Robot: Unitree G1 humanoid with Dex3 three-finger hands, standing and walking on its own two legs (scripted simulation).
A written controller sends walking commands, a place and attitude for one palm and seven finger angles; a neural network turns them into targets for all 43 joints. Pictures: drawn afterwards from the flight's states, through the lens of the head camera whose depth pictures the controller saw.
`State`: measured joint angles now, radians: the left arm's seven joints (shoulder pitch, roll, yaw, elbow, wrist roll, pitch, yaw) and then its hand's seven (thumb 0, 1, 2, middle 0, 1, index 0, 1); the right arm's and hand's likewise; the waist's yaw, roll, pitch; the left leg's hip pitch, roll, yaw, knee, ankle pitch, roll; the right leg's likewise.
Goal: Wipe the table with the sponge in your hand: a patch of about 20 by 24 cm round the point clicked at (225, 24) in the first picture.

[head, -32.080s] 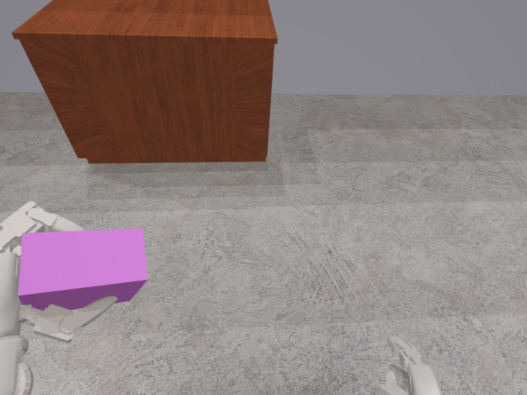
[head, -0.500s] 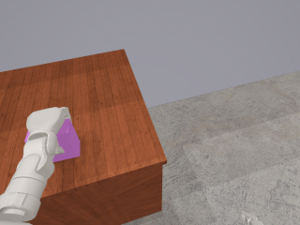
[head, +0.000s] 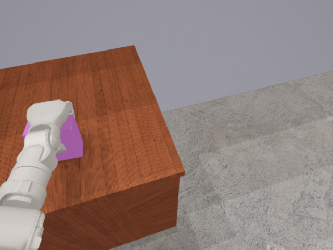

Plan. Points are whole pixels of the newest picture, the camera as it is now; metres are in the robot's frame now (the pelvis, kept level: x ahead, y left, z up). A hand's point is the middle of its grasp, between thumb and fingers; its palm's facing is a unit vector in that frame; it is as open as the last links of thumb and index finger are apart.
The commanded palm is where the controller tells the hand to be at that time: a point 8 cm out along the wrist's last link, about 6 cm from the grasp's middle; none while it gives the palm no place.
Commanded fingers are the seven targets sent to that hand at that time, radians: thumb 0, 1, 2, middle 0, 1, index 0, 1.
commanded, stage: wipe forward along the first lane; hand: left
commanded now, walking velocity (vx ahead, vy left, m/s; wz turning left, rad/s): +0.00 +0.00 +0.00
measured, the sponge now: (58, 143) +0.38 +0.32 +0.02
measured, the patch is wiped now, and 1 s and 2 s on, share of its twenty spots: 0.40 0.45 0.55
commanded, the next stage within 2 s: slide across to the middle lane in 0.36 s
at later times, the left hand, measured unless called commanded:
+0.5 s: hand (57, 115) +0.44 +0.33 +0.07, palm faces -0.14 +0.01 -0.99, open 10.1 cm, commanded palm +0.43 +0.31 +0.12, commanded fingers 0.00 0.10 1.30 -1.20 -1.60 -1.20 -1.60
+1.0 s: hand (80, 108) +0.46 +0.27 +0.07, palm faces -0.10 -0.01 -1.00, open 10.2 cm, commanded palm +0.45 +0.27 +0.13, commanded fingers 0.00 0.10 1.30 -1.20 -1.60 -1.20 -1.60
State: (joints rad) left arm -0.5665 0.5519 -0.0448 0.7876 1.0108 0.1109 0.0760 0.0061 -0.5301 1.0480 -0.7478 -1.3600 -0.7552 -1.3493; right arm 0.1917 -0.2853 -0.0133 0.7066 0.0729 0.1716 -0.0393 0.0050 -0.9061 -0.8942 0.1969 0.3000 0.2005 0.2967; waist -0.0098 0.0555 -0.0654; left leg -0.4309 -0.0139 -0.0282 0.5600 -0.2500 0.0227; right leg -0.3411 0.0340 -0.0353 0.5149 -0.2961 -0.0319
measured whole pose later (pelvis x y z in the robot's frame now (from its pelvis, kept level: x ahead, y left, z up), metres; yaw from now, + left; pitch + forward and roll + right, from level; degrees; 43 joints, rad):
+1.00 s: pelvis +0.02 +0.01 +0.00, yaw +0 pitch +10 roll -1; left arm -0.75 0.48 -0.10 0.95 1.00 0.17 0.15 0.01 -0.53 1.05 -0.74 -1.36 -0.74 -1.35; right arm 0.20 -0.27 -0.02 0.74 0.07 0.19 -0.01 0.00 -0.91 -0.89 0.20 0.30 0.20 0.30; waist -0.05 0.06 -0.08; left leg -0.45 -0.02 -0.02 0.55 -0.27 0.04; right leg -0.35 0.02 -0.02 0.48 -0.31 -0.02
